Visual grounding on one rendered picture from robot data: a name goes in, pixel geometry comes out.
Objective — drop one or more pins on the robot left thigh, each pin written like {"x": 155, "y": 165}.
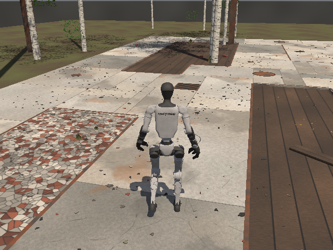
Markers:
{"x": 154, "y": 153}

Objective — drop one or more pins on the right robot forearm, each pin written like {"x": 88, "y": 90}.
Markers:
{"x": 192, "y": 139}

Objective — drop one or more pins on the robot right upper arm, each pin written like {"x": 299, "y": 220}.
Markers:
{"x": 185, "y": 117}

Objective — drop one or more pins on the right robot foot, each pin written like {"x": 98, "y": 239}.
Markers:
{"x": 176, "y": 206}

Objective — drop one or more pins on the left robot forearm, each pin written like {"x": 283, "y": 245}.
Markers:
{"x": 141, "y": 136}

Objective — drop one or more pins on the robot left upper arm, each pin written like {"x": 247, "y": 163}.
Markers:
{"x": 147, "y": 118}

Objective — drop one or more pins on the right robot hand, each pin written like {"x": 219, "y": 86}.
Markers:
{"x": 195, "y": 150}

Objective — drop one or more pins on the left robot hand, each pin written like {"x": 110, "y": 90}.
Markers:
{"x": 143, "y": 143}

